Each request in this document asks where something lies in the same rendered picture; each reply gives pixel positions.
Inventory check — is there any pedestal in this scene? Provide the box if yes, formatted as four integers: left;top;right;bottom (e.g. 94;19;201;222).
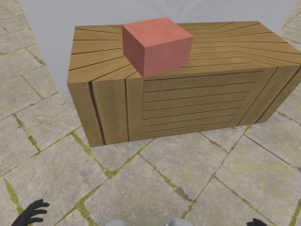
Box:
67;21;301;148

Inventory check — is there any carton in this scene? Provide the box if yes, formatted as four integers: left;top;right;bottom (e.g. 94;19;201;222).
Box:
121;17;194;78

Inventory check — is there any robot left hand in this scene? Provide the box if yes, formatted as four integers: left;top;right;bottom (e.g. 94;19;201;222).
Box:
11;199;50;226

